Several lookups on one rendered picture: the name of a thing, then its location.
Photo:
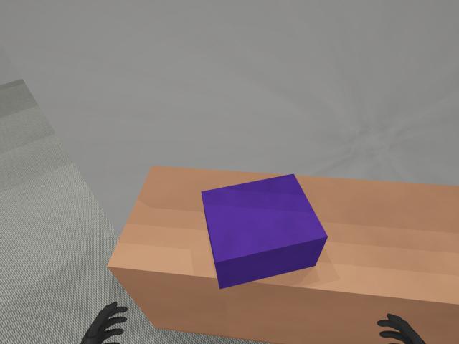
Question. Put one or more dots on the right robot hand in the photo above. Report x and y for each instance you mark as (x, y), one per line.
(406, 334)

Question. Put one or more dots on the pedestal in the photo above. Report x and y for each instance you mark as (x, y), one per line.
(392, 248)

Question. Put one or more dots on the left robot hand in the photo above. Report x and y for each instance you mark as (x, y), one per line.
(96, 333)

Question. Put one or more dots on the carton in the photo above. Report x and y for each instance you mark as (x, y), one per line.
(261, 229)

